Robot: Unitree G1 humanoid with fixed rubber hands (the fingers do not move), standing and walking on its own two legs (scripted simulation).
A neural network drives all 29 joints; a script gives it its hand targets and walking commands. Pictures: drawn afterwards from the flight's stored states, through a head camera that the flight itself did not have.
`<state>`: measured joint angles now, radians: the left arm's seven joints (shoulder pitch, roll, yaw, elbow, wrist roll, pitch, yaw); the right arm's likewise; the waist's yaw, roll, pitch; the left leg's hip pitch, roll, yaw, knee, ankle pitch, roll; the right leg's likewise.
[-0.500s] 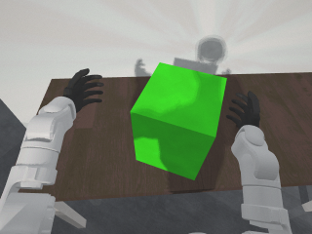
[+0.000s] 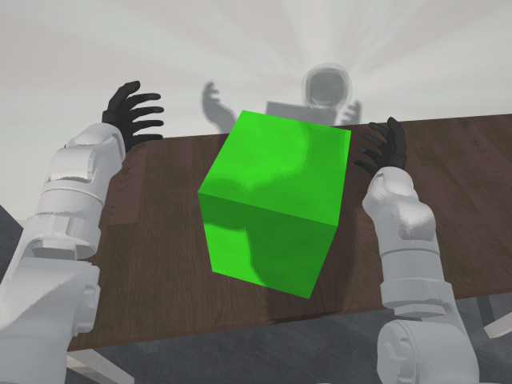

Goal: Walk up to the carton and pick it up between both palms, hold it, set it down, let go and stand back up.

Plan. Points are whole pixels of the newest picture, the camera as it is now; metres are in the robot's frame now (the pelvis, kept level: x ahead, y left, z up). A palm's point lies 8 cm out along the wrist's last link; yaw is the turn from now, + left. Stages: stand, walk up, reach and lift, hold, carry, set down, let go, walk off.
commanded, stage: reach and lift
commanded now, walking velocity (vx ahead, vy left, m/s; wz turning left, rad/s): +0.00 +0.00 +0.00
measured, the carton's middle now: (276, 206) +0.41 -0.08 +0.01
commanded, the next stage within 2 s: none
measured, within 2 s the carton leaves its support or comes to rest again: neither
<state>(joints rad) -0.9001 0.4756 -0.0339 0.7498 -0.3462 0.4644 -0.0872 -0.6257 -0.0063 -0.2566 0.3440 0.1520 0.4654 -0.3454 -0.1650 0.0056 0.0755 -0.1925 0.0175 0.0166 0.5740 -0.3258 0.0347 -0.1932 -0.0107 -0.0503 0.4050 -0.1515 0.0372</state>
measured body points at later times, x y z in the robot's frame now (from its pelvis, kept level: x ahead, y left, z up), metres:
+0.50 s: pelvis +0.00 +0.00 +0.00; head +0.03 +0.01 +0.45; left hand +0.48 +0.15 +0.13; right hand +0.37 -0.23 +0.10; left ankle -0.01 +0.09 -0.74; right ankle +0.04 -0.15 -0.74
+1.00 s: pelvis +0.00 -0.01 -0.01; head +0.10 +0.01 +0.43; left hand +0.50 +0.10 +0.04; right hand +0.40 -0.23 +0.04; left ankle -0.01 +0.09 -0.74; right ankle +0.04 -0.15 -0.74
